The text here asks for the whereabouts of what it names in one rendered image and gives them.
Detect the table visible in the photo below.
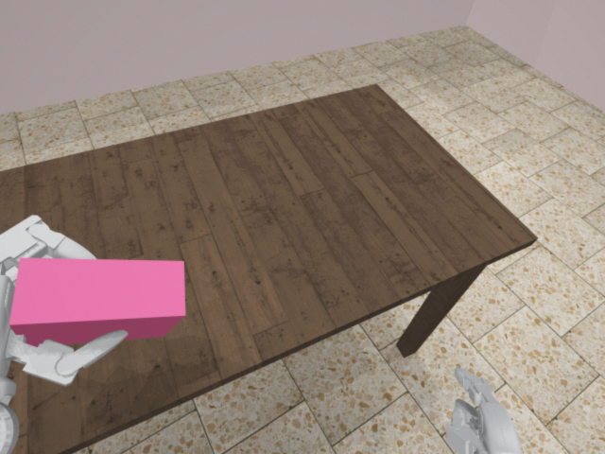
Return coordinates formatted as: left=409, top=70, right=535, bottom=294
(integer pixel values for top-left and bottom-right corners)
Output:
left=0, top=84, right=538, bottom=454

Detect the sponge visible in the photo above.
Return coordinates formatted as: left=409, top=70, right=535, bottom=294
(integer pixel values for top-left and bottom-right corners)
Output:
left=9, top=258, right=185, bottom=347

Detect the robot left forearm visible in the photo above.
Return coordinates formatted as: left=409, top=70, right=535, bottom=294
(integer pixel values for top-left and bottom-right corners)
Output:
left=0, top=377, right=19, bottom=454

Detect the robot left hand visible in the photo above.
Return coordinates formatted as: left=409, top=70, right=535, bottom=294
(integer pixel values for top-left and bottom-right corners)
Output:
left=0, top=215, right=129, bottom=387

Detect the robot right hand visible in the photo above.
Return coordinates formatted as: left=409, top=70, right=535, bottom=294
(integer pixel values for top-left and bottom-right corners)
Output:
left=446, top=367, right=522, bottom=454

